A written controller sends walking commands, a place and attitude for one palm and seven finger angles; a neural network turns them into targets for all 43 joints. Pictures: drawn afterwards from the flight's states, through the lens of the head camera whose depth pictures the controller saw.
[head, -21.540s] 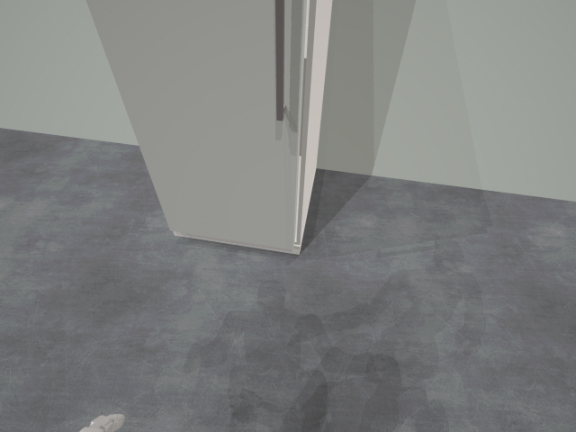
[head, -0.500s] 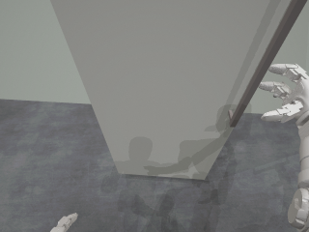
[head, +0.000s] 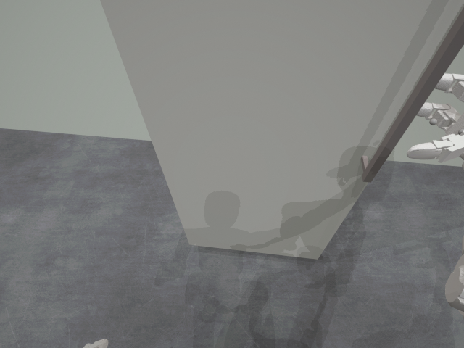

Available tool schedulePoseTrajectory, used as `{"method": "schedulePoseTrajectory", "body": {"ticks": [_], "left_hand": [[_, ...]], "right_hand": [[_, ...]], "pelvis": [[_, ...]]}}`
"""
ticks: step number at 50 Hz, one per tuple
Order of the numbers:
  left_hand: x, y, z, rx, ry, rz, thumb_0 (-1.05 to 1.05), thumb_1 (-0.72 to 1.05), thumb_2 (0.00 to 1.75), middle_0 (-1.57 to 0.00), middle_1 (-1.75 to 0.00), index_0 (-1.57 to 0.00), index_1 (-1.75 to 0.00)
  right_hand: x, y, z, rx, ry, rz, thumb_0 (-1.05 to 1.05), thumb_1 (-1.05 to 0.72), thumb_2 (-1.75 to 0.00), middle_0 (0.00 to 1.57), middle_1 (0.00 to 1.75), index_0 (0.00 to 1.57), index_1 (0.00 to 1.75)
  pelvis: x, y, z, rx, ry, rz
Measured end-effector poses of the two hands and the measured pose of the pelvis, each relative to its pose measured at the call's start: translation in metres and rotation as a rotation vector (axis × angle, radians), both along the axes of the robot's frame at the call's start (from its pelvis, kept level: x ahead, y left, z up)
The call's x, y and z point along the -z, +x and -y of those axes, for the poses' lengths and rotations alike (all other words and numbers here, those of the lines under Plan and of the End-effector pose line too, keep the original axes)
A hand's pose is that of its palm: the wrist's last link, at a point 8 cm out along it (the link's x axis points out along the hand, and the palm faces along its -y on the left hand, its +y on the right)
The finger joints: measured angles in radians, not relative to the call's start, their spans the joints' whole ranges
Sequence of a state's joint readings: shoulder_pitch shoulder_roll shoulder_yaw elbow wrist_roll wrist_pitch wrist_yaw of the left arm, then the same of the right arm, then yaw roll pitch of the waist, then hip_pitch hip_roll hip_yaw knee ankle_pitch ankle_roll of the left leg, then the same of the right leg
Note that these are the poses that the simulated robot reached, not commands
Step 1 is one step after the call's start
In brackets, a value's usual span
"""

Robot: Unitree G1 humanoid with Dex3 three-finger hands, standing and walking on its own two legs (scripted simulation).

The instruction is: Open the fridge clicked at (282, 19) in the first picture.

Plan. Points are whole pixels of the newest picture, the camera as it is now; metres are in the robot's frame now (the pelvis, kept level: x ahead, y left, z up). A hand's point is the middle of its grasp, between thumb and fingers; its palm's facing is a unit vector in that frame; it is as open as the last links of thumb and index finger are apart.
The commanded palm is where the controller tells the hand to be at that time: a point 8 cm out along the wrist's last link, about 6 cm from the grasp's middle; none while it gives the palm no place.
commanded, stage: feel for the door with the fingertips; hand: right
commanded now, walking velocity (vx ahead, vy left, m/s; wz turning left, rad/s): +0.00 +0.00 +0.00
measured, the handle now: (421, 77) +0.51 -0.21 +0.21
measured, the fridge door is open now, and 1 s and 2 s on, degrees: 0 0 0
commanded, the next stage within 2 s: slide the fingers in behind the handle in 0.02 s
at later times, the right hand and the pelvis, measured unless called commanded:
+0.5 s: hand (430, 125) +0.46 -0.24 +0.16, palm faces -0.02 +1.00 +0.02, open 13.9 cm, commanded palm +0.43 -0.28 +0.16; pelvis +0.01 -0.01 +0.00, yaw +1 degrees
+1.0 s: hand (420, 128) +0.44 -0.21 +0.17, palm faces -0.02 +1.00 +0.02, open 14.0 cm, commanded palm +0.42 -0.26 +0.16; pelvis +0.01 +0.00 +0.00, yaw +0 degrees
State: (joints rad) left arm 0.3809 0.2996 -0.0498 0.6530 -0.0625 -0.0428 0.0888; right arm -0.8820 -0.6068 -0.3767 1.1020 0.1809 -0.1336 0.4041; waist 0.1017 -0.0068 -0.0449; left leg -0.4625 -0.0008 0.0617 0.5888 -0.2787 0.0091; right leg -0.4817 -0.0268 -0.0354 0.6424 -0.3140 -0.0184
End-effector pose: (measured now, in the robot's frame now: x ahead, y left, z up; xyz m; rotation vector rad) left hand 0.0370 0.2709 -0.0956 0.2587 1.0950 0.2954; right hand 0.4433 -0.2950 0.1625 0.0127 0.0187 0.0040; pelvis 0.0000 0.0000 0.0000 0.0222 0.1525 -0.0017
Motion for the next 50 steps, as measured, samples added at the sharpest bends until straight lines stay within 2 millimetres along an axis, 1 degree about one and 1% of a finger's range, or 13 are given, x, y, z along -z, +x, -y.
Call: {"method": "schedulePoseTrajectory", "body": {"ticks": [6,12,19,30,37,43,50], "left_hand": [[0.001,-0.016,-0.002,-0.021,0.006,-0.047,0.01,0.91,0.9,-0.2,-0.3,-0.21,-0.3],[0.0,-0.017,0.001,-0.031,0.004,-0.046,0.01,0.91,0.9,-0.2,-0.3,-0.21,-0.3],[0.002,-0.001,0.009,-0.017,-0.02,-0.001,0.01,0.91,0.9,-0.2,-0.3,-0.21,-0.3],[-0.004,0.043,0.019,0.03,-0.048,0.109,0.01,0.91,0.9,-0.2,-0.3,-0.21,-0.3],[-0.008,0.063,0.021,0.063,-0.05,0.157,0.01,0.91,0.9,-0.2,-0.3,-0.21,-0.3],[-0.01,0.067,0.019,0.068,-0.047,0.17,0.01,0.91,0.9,-0.2,-0.3,-0.21,-0.3],[-0.006,0.057,0.015,0.065,-0.046,0.145,0.01,0.91,0.9,-0.2,-0.3,-0.21,-0.3]], "right_hand": [[0.002,0.002,0.002,0.003,-0.013,0.025,-0.01,0.5,-0.3,0.34,1.23,0.33,1.23],[0.002,0.003,0.004,-0.007,-0.006,0.02,-0.01,0.5,-0.3,0.35,1.24,0.35,1.23],[0.001,0.001,-0.002,-0.018,-0.004,0.039,-0.01,0.5,-0.3,0.33,1.22,0.33,1.22],[0.007,-0.012,-0.007,-0.011,0.003,0.024,-0.01,0.5,-0.3,0.31,1.2,0.31,1.2],[-0.001,-0.018,-0.013,-0.004,0.007,0.057,-0.02,0.5,-0.3,0.3,1.2,0.31,1.2],[0.001,-0.019,-0.014,0.003,0.007,0.015,-0.01,0.5,-0.3,0.3,1.2,0.31,1.2],[-0.002,-0.021,-0.026,-0.011,0.003,0.044,-0.01,0.5,-0.3,0.3,1.2,0.3,1.2]], "pelvis": [[0.001,0.001,0.001,-0.006,0.002,-0.011],[0.0,0.003,0.002,-0.006,0.005,-0.011],[0.0,0.006,0.006,-0.013,0.004,-0.007],[-0.002,0.012,0.007,-0.013,0.002,0.016],[-0.003,0.013,0.006,-0.007,0.001,0.032],[-0.003,0.011,0.004,-0.002,0.0,0.038],[-0.003,0.007,0.002,0.001,-0.002,0.043]]}}
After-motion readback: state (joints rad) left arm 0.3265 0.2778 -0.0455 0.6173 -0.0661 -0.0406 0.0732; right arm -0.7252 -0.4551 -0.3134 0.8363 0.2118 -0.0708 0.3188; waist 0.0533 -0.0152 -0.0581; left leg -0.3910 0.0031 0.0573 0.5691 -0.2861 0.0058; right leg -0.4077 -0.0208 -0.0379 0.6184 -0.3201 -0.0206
